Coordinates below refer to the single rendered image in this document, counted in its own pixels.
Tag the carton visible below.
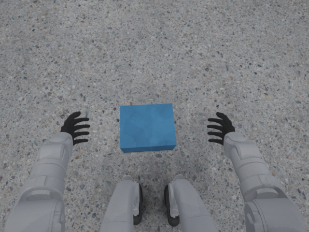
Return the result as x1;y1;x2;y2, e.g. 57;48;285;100
120;103;177;153

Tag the robot left upper arm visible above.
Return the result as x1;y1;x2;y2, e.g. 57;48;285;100
7;199;66;232

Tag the robot right foot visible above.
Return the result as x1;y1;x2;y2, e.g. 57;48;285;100
164;185;180;227

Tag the robot right shin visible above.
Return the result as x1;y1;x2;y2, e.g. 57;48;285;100
169;174;184;217

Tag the robot right upper arm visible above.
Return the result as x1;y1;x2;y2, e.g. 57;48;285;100
244;198;306;232

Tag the right robot hand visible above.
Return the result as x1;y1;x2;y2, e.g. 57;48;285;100
207;112;235;145

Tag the robot right forearm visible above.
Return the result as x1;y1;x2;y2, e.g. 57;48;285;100
224;132;307;232

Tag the left robot hand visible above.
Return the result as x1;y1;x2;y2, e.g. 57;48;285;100
60;111;90;145

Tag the robot left forearm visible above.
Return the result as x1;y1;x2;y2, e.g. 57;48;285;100
3;132;73;232

